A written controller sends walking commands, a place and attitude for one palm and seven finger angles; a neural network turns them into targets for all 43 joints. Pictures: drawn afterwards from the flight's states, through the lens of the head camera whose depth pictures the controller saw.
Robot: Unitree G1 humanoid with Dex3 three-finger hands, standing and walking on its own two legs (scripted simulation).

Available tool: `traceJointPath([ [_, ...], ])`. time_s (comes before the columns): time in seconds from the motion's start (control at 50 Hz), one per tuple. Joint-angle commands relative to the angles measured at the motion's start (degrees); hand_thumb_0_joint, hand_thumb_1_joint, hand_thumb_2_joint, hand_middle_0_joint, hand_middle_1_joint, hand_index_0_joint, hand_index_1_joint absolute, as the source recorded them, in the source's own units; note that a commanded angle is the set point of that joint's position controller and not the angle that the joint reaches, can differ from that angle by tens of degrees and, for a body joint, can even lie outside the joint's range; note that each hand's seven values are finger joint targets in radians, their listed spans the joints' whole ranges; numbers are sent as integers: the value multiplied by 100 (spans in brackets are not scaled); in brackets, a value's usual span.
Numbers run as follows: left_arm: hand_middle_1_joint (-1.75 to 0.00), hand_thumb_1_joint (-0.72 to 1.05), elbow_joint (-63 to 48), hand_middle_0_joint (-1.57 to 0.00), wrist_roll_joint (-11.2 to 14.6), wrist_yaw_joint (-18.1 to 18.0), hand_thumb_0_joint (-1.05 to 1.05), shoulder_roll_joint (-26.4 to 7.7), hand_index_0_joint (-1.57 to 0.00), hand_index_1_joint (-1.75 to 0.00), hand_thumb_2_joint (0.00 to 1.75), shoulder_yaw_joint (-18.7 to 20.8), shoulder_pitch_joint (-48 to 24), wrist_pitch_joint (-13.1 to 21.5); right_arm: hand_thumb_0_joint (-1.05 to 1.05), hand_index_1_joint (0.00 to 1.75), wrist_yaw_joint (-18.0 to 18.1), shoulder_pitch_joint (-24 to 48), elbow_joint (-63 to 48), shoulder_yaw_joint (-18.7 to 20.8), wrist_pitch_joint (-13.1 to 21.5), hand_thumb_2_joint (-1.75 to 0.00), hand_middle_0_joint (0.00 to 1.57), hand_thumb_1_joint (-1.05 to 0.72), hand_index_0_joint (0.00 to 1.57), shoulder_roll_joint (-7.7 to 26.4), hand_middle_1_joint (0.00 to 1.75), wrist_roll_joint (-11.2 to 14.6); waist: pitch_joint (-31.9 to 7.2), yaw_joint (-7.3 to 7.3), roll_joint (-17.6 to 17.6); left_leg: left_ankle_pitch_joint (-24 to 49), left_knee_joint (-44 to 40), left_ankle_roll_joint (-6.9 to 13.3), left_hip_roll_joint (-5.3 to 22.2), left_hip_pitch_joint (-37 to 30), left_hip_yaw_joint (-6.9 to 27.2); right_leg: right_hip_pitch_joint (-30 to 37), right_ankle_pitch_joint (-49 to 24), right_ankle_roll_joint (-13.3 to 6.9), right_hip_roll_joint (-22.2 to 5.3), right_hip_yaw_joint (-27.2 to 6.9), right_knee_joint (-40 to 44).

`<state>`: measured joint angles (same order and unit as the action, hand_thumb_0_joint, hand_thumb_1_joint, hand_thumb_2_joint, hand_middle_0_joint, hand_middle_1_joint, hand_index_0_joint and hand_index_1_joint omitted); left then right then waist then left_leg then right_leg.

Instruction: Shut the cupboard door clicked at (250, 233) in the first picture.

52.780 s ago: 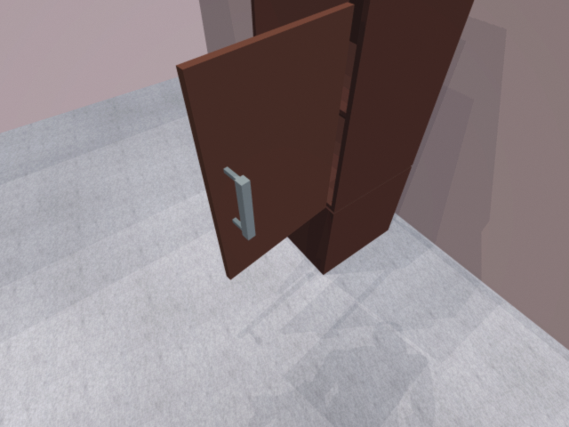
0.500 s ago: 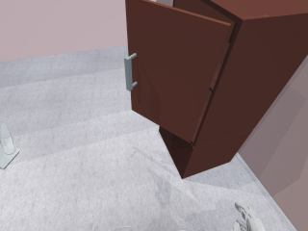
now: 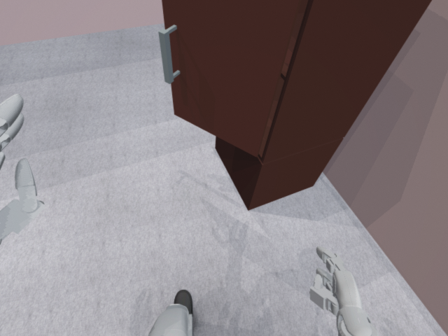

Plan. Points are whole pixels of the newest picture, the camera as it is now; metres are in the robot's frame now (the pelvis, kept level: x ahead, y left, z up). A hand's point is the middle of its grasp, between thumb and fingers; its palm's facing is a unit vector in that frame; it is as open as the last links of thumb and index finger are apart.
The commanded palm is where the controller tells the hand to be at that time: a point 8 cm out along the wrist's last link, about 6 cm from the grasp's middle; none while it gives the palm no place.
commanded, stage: stop stepping back and stand still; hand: left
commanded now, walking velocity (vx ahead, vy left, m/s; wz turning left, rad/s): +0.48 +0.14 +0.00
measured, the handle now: (171, 55) +0.88 +0.23 -0.03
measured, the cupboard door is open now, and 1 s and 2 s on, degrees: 34 34 34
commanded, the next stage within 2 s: let the arm hang, fingers relaxed in 1.18 s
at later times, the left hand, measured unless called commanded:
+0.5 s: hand out of the picture +0.16 +0.28 +0.20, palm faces +0.33 -0.84 -0.42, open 7.4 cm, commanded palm +0.09 +0.33 +0.20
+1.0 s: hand out of the picture +0.17 +0.32 +0.19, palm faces +0.42 -0.82 -0.40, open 7.4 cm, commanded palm +0.10 +0.37 +0.20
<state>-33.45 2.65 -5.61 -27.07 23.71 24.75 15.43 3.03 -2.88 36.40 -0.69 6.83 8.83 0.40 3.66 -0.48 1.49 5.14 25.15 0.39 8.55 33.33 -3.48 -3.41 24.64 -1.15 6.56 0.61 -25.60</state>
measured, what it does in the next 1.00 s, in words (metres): steps on the spot: left foot, then right foot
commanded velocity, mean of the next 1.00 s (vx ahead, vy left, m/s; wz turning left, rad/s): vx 0.11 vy -0.02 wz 0.00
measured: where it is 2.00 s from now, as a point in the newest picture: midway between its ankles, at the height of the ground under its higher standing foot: outside the picture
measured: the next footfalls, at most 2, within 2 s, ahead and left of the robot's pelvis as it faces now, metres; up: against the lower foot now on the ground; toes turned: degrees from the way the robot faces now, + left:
left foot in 0.32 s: +0.09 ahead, +0.13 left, +0.00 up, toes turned +1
right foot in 0.58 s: -0.05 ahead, -0.04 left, +0.00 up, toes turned -4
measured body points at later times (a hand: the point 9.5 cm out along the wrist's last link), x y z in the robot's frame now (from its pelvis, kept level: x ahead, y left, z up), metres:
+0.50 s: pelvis -0.06 +0.04 +0.02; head -0.04 +0.08 +0.46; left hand +0.14 +0.32 +0.22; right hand +0.06 -0.19 -0.06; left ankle +0.05 +0.13 -0.72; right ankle -0.11 -0.07 -0.69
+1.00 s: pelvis -0.05 +0.07 +0.01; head -0.04 +0.10 +0.46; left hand +0.14 +0.36 +0.21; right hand +0.12 -0.17 -0.05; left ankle +0.02 +0.20 -0.72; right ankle -0.10 -0.04 -0.71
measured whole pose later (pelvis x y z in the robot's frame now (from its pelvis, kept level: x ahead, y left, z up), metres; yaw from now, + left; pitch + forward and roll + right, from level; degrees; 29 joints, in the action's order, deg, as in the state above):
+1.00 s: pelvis -0.05 +0.07 +0.01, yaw -1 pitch -2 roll +0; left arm -31.6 1.9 -9.6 -25.2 24.3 26.8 11.3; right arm 4.8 -11.2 34.4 0.3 8.0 10.7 -0.4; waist 2.0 0.9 -4.6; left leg -11.4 33.2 0.0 3.6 20.0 -5.9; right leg -11.4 26.3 0.3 -1.4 2.4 -39.1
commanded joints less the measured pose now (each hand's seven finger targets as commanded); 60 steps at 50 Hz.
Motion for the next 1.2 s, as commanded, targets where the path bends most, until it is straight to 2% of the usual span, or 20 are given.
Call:
traceJointPath([
  [0.0,-30,90,-899,-20,244,-177,0,-1841,-20,-30,90,2058,1202,453,0,30,261,276,-1279,271,107,-90,20,-90,20,821,30,114,-1766,-10,-596,-930,886,6,-730,-2263,-217,-1003,-6547,648,-1556,-231,-265],
  [0.04,-30,90,-446,-20,291,-180,0,-1302,-20,-30,90,1655,1551,187,0,30,276,-128,-1102,192,-45,-90,20,-90,20,875,30,30,-1705,155,537,546,577,104,-471,-2762,42,-1417,-4238,419,-1050,-60,-375],
  [0.08,-30,90,-248,-20,298,-208,0,-998,-20,-30,90,1205,728,45,0,30,273,-273,-1018,224,-86,-90,20,-90,20,1038,30,20,-848,240,761,-1272,155,113,-150,-2308,530,-1887,-821,343,-740,29,351],
  [0.12,-30,90,290,-20,185,-247,0,-887,-20,-30,90,929,405,-90,0,30,329,-395,-1062,302,-74,-90,20,-90,20,1059,30,-17,265,275,201,-2893,378,-148,-484,-1867,383,-2807,1711,-121,-1056,-394,1337],
  [0.16,-30,90,443,-20,110,-324,0,-818,-20,-30,90,494,-104,-93,0,30,323,-536,-903,369,-72,-90,20,-90,20,1090,30,7,696,259,-1098,-2310,2512,-250,-750,-2041,432,-3914,2293,-576,-2059,-1293,1984],
  [0.22,-30,90,199,-20,-83,-402,0,-670,-20,-30,90,82,-1000,-76,0,30,348,-491,-813,283,50,-90,20,-90,20,1102,30,-2,996,288,-1014,-2392,2845,-103,-380,-1267,724,-3352,842,-734,-2133,-638,1442],
  [0.28,-30,90,-171,-20,-130,-418,0,-697,-20,-30,90,37,-1681,-53,0,30,391,-539,-770,296,238,-90,20,-90,20,1182,30,17,868,307,376,-1643,499,-89,-528,-1583,567,-2425,32,-216,-1122,221,-45],
  [0.32,-30,90,-960,-20,-110,-487,0,-917,-20,-30,90,420,-1447,102,0,30,405,-552,-871,381,456,-90,20,-90,20,1300,30,1,20,115,1763,-1901,-739,216,182,-1965,1924,-1893,160,53,-486,202,-1123],
  [0.36,-30,90,-1746,-20,10,-485,0,-1206,-20,-30,90,868,-714,231,0,30,280,-754,-863,319,607,-90,20,-90,20,1037,30,-139,-1031,172,2214,-2663,-1497,163,671,-2388,2992,-1712,697,86,-344,-138,-2167],
  [0.42,-30,90,-2089,-20,120,-480,0,-1179,-20,-30,90,1273,629,238,0,30,105,-673,-926,332,619,-90,20,-90,20,926,30,-226,-1814,25,1575,-3927,-1747,119,485,-1903,2092,-802,468,31,-282,59,-2032],
  [0.52,-30,90,-819,-20,241,-408,0,-700,-20,-30,90,1100,1942,-204,0,30,84,-666,-925,263,204,-90,20,-90,20,883,30,-154,-1482,122,1094,-3867,-806,-182,-265,-846,573,426,270,-156,-247,697,213],
  [0.58,-30,90,-48,-20,194,-463,0,-917,-20,-30,90,1121,943,-418,0,30,174,-652,-771,275,-224,-90,20,-90,20,888,30,-128,-250,101,-1550,-2931,2831,-156,-682,744,236,-742,1575,-1236,-2834,-2571,1939],
  [0.62,-30,90,414,-20,111,-518,0,-748,-20,-30,90,943,447,-328,0,30,164,-792,-650,231,-105,-90,20,-90,20,910,30,-102,-321,228,-1350,-2611,3253,-120,-546,957,447,-231,-748,-1217,-2621,-1928,1306],
  [0.68,-30,90,1164,-20,-13,-474,0,-401,-20,-30,90,352,-269,-413,0,30,194,-625,-590,178,-115,-90,20,-90,20,908,30,-48,-35,183,-1194,-2218,2061,-54,-407,-448,158,-1423,-521,-713,-1957,-579,934],
  [0.78,-30,90,-185,-20,-169,-510,0,-425,-20,-30,90,-241,-1634,-252,0,30,320,-300,-675,249,203,-90,20,-90,20,999,30,-72,346,69,-630,-1817,931,84,-655,-1855,-271,-1969,-836,-461,-1739,-437,824],
  [0.84,-30,90,-1514,-20,-119,-557,0,-938,-20,-30,90,395,-1410,-29,0,30,330,-476,-837,358,342,-90,20,-90,20,1143,30,-40,-363,106,785,-758,159,300,-159,-2688,589,-1661,-1662,-61,-1199,29,-706],
  [0.9,-30,90,-1714,-20,-78,-576,0,-1221,-20,-30,90,1042,-353,108,0,30,245,-551,-860,282,386,-90,20,-90,20,952,30,-137,-881,24,2159,-404,-745,634,616,-2622,1754,-1630,304,125,-686,237,-1810],
  [1.0,-30,90,-649,-20,69,-524,0,-722,-20,-30,90,1181,1000,46,0,30,90,-689,-942,292,352,-90,20,-90,20,901,30,9,-1216,46,996,-1657,-156,137,35,-1902,319,-447,-920,93,-732,243,191],
  [1.08,-30,90,-73,-20,202,-478,0,-505,-20,-30,90,933,1205,-175,0,30,60,-768,-920,328,101,-90,20,-90,20,920,30,48,-1101,193,-521,-1564,585,-69,-311,-1801,150,-844,-1825,-171,-1376,-668,426],
  [1.18,-30,90,123,-20,87,-451,0,-514,-20,-30,90,541,471,-330,0,30,212,-630,-873,252,2,-90,20,-90,20,957,30,35,-1066,166,-458,-301,315,49,-145,-2274,215,-972,-2768,110,-1115,-192,88],
])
